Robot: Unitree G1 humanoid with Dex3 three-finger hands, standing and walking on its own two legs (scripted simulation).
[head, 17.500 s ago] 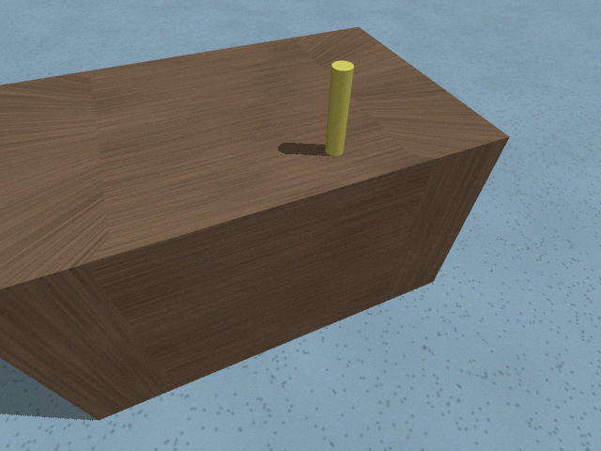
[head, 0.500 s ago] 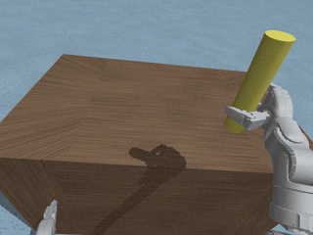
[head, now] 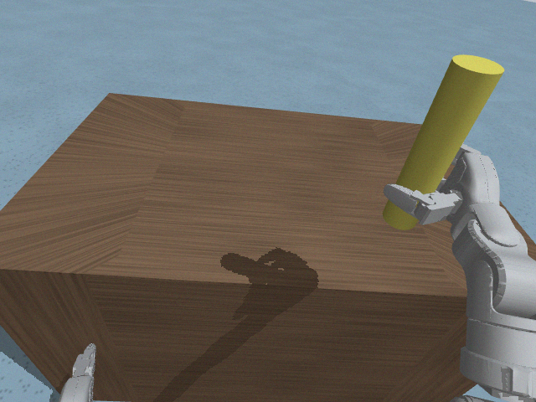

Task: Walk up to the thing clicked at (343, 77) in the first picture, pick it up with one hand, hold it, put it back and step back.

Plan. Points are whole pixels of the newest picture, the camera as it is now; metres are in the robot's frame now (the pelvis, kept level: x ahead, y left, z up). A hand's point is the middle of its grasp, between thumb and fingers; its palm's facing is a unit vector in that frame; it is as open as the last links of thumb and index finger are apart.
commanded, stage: hold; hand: right
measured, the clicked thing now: (430, 156) +0.32 -0.16 +0.29
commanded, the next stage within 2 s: crouch in 0.56 s
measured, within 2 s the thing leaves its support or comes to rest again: neither
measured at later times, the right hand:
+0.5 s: hand (417, 176) +0.33 -0.17 +0.25, palm faces +0.16 +0.99 -0.01, open 8.6 cm
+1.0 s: hand (405, 194) +0.36 -0.18 +0.20, palm faces +0.18 +0.98 +0.01, open 8.6 cm
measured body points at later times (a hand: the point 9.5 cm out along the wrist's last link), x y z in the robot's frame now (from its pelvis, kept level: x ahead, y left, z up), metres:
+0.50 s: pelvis -0.01 +0.00 +0.00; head -0.05 +0.04 +0.45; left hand +0.16 +0.27 -0.08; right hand +0.32 -0.22 +0.25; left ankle -0.01 +0.12 -0.73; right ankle +0.03 -0.14 -0.73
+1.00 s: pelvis -0.01 +0.00 +0.00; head -0.04 +0.03 +0.45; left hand +0.15 +0.26 -0.08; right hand +0.34 -0.23 +0.20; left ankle -0.01 +0.12 -0.73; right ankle +0.03 -0.14 -0.73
